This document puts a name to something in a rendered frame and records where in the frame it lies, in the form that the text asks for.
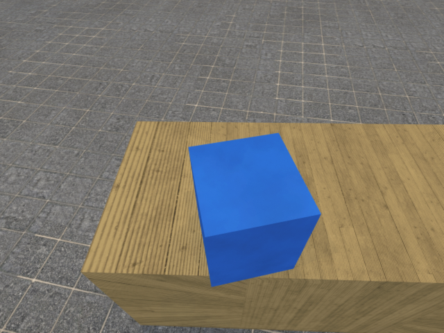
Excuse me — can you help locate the carton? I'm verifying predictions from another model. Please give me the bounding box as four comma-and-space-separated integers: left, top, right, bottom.
188, 133, 321, 287

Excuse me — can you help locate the pedestal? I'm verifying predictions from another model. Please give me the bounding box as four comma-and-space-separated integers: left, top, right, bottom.
81, 121, 444, 333

